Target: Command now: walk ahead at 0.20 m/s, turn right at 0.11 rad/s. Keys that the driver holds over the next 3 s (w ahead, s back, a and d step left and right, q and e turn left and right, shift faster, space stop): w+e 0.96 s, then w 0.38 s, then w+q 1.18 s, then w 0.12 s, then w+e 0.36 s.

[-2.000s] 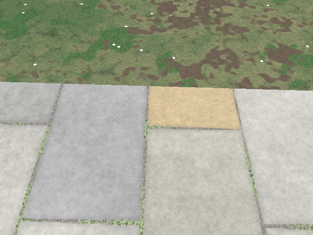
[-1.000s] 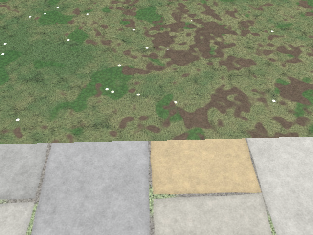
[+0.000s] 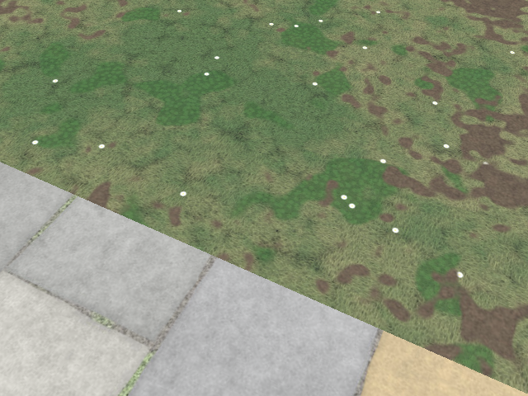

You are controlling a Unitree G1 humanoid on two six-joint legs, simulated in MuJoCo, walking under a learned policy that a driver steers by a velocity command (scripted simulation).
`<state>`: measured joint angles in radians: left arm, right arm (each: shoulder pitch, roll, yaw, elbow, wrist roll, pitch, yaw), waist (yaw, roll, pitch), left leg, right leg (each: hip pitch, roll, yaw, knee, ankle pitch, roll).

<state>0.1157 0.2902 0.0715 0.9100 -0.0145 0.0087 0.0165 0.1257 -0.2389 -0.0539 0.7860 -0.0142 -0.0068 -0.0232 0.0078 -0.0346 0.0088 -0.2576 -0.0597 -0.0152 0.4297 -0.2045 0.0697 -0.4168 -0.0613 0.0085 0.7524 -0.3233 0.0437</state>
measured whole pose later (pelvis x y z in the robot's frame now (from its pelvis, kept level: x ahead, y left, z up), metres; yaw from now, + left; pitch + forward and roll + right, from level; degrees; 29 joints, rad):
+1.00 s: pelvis +0.41 -0.13 -0.01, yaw -34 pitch +2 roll +3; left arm 0.08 0.28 0.06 0.64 -0.02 -0.02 -0.05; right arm 0.30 -0.31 -0.09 0.88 0.02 -0.08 0.00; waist -0.09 -0.03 0.04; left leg 0.08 0.03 0.24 0.25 -0.35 -0.05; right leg -0.63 -0.10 -0.02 0.67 -0.09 -0.05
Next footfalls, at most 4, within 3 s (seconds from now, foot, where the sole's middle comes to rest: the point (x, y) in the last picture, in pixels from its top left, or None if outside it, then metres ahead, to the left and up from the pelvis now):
0.14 right None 0.04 -0.14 -0.78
0.56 left None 0.40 0.04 -0.78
1.06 right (402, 389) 0.51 -0.34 -0.78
1.60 left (382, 258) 0.90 -0.35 -0.78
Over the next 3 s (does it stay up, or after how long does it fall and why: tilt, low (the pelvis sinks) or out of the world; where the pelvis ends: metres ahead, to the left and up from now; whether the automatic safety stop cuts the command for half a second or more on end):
stays up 1.45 -0.50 0.00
